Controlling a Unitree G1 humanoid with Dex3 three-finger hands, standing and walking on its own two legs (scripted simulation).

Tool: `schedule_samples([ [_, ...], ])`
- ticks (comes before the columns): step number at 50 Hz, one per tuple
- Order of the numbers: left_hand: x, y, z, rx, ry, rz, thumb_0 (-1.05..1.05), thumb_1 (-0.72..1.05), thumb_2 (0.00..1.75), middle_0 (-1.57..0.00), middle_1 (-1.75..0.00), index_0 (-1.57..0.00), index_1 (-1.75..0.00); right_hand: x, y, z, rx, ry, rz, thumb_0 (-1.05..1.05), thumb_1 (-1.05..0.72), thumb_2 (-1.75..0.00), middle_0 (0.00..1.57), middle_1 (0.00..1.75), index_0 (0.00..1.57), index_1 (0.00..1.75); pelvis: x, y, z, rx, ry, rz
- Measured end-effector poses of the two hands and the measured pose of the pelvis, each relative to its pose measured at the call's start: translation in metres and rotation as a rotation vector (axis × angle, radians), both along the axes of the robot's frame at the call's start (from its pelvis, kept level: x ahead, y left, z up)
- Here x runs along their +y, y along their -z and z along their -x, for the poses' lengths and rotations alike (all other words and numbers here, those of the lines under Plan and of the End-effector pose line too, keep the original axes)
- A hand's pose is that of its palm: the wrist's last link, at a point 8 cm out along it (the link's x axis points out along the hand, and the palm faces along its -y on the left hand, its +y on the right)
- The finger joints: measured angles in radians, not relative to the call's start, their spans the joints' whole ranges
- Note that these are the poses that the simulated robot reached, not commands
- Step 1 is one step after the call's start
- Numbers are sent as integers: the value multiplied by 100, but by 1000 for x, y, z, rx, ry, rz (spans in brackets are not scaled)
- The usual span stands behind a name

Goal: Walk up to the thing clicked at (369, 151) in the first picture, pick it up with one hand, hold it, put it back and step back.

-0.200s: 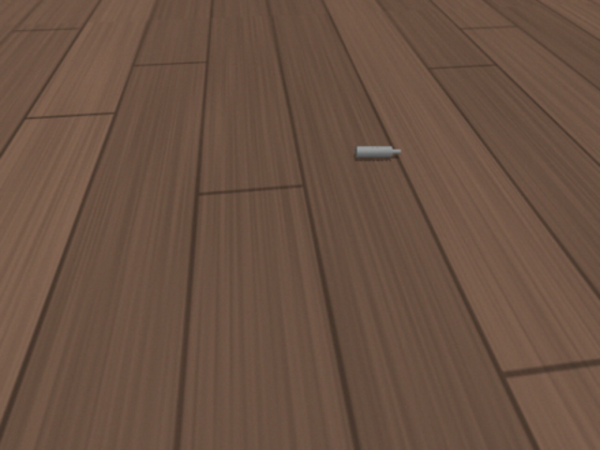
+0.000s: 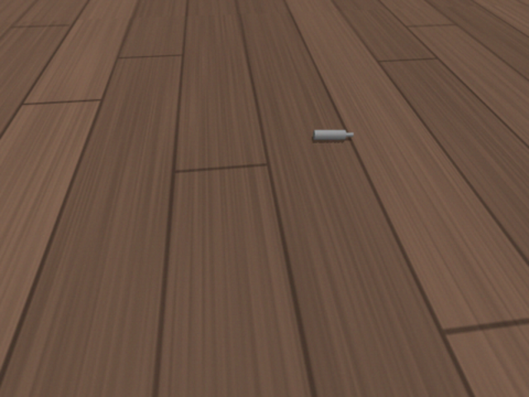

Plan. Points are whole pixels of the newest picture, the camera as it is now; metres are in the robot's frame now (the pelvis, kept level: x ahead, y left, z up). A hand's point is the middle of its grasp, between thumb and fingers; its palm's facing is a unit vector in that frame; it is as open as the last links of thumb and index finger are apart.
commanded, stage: stand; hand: left
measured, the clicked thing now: (333, 134) +1.60 -0.47 -0.75
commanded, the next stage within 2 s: walk up in 0.92 s
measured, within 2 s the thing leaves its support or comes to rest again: neither
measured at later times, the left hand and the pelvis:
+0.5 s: hand out of the picture +0.08 +0.25 -0.16, palm faces -0.03 -0.94 -0.34, open 7.4 cm; pelvis +0.00 +0.00 +0.00, yaw +0 degrees
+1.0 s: hand out of the picture +0.09 +0.26 -0.15, palm faces -0.03 -0.94 -0.33, open 7.4 cm; pelvis +0.01 +0.00 +0.00, yaw -1 degrees
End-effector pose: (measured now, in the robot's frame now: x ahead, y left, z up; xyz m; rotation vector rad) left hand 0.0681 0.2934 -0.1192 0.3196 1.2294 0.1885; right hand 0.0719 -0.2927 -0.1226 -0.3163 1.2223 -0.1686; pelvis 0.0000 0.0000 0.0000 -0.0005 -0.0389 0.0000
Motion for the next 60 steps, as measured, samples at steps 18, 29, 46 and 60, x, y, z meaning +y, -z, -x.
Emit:
schedule_samples([
  [18, 2, 0, -3, 0, -3, 1, 1, 90, 89, -20, -30, -20, -30, 1, -2, 1, 8, 2, 5, 1, -90, -90, 21, 30, 21, 30, 1, -1, -3, 1, -2, 1],
  [29, 5, 0, -2, 11, -7, -1, 1, 90, 89, -20, -30, -20, -30, 3, -1, -1, 14, 1, 3, 1, -90, -90, 21, 30, 21, 30, 3, -1, -5, 2, -1, 0],
  [46, 6, -1, -7, 1, -8, -2, 1, 90, 89, -20, -30, -20, -30, 3, -2, -10, 2, -4, 7, 1, -90, -90, 21, 30, 21, 30, 4, -1, -9, 1, -5, 0],
  [60, -9, -16, -84, -62, 68, -22, 1, 91, 89, -20, -29, -20, -30, -109, -18, 23, 5, 115, 143, 1, -90, -90, 21, 30, 21, 30, -54, 11, -56, -10, 71, -32],
])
